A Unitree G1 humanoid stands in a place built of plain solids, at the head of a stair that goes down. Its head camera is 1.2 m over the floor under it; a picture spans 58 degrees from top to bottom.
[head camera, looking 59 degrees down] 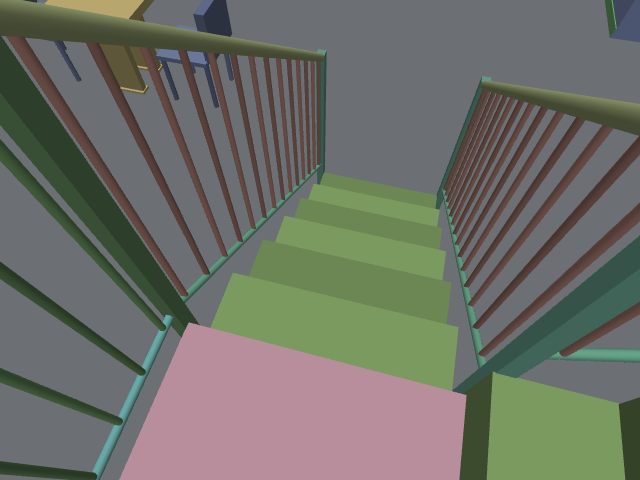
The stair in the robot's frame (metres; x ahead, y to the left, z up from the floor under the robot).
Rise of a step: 0.20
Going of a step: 0.27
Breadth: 0.81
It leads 15 degrees to the right of straight ahead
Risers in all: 7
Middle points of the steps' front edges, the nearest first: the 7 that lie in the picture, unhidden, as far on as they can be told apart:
0.34 -0.01 0.00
0.60 -0.08 -0.20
0.86 -0.14 -0.40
1.12 -0.21 -0.60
1.38 -0.28 -0.80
1.64 -0.35 -1.00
1.90 -0.42 -1.20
